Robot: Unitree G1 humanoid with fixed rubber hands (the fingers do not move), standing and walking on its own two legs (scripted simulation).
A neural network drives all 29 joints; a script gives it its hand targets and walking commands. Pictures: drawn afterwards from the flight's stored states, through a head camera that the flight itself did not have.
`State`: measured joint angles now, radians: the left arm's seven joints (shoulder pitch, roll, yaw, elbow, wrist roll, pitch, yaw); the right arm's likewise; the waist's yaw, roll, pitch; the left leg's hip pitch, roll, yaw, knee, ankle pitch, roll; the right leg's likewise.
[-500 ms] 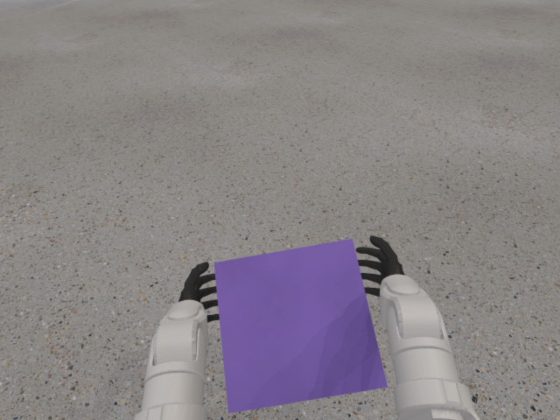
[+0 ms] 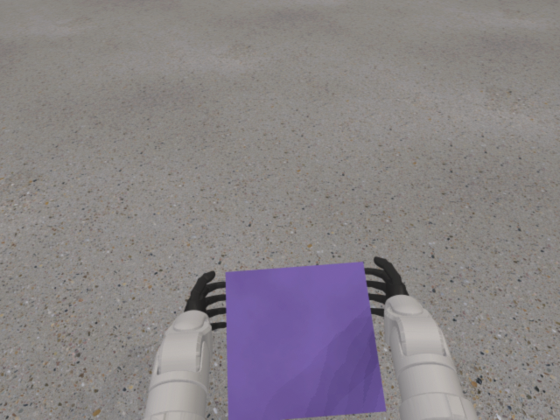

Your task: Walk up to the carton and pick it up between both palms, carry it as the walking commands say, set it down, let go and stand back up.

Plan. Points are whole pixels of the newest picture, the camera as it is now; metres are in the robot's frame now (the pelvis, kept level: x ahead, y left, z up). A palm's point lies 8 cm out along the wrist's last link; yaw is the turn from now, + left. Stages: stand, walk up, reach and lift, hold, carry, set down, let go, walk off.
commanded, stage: set down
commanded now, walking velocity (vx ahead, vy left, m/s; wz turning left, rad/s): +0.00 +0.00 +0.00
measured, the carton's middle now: (297, 335) +0.30 +0.00 -0.11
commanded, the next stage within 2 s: none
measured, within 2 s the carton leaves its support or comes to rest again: neither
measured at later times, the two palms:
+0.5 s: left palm (222, 323) +0.31 +0.14 -0.09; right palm (388, 316) +0.32 -0.16 -0.08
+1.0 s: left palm (225, 330) +0.34 +0.15 -0.18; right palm (369, 324) +0.35 -0.14 -0.17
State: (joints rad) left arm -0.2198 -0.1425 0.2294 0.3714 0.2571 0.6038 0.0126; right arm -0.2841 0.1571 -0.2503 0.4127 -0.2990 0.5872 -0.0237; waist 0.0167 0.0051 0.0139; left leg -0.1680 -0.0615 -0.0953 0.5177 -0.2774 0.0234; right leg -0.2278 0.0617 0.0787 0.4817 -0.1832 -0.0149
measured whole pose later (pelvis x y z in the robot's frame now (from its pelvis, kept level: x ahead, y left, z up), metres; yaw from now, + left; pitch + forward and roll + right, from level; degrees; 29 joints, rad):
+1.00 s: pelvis -0.04 -0.02 -0.12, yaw +1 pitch +32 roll +1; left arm -0.60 -0.09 0.41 0.60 0.20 0.26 0.06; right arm -0.62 0.18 -0.36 0.60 -0.24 0.22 -0.20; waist 0.01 0.00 -0.18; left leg -1.30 -0.10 -0.09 1.20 -0.46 -0.03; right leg -1.37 0.11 0.07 1.16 -0.34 -0.02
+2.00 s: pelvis -0.08 -0.02 -0.28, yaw +2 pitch +40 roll +3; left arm -1.01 0.01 0.42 0.73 0.14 0.28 0.16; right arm -1.07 -0.01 -0.38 0.76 -0.16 0.26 -0.22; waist 0.00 -0.01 -0.04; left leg -1.90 -0.14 -0.03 1.79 -0.59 -0.05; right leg -1.99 0.15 0.07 1.75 -0.45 0.01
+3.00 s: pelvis -0.10 -0.01 -0.38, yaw +3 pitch +30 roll +1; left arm -1.50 0.17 0.38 0.77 0.03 0.26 0.13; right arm -1.54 -0.21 -0.39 0.83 -0.08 0.25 -0.16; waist 0.00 -0.02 0.51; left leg -2.09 -0.17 -0.01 2.18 -0.63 -0.05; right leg -2.15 0.11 0.02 2.12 -0.50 0.03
